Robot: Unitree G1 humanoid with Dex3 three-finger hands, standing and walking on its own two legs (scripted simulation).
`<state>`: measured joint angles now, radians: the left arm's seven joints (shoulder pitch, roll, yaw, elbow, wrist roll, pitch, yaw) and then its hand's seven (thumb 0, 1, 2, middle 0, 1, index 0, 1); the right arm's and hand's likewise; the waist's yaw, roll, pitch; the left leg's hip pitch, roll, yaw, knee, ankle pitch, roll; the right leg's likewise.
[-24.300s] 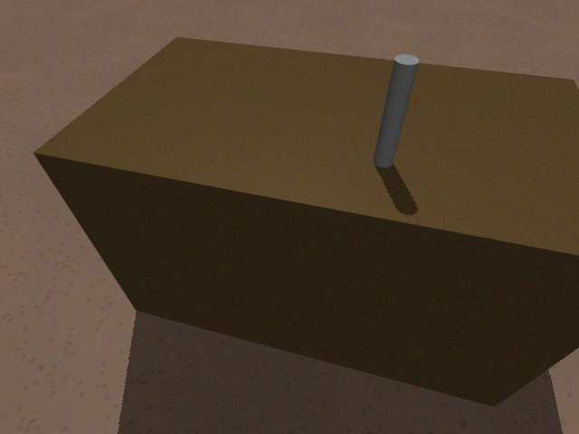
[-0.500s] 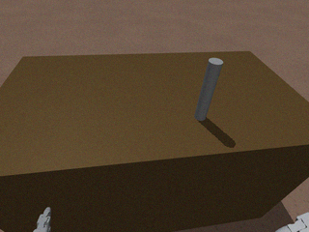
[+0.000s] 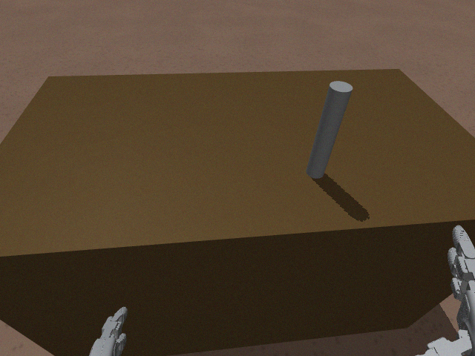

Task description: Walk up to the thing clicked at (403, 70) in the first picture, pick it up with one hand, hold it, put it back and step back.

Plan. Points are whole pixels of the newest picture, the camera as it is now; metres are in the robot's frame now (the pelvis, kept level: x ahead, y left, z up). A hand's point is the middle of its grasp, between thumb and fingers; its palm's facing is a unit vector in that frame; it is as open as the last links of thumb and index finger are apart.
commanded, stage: home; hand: right
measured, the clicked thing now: (326, 134) +0.55 -0.21 +0.09
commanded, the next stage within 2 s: none
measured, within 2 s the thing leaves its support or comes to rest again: neither
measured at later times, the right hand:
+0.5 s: hand (339, 342) +0.19 -0.18 -0.10, palm faces +0.09 +0.97 -0.22, open 17.4 cm
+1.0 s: hand out of the picture +0.17 -0.23 -0.13, palm faces -0.05 +0.93 -0.37, open 17.5 cm
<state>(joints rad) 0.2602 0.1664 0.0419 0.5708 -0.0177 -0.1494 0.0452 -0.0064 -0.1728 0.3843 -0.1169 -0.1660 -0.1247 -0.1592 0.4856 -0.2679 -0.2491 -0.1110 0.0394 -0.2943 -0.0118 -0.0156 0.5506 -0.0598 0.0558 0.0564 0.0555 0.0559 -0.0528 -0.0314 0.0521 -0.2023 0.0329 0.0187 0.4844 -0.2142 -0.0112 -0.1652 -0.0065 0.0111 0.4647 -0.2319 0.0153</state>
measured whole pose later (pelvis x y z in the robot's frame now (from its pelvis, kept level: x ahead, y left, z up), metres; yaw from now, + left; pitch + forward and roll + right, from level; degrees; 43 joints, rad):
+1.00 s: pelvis +0.04 +0.00 +0.00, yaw +1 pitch -1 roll +0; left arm 0.18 0.32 0.01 0.85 0.03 -0.01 0.00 0.01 0.90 0.90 -0.20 -0.30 -0.21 -0.29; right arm 0.19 -0.32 0.01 0.84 -0.03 -0.04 -0.02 -0.01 0.54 -0.05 0.06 0.05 0.06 0.05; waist 0.01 -0.02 0.01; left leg -0.22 0.03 0.00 0.52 -0.28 -0.01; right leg -0.17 -0.01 -0.01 0.49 -0.30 0.02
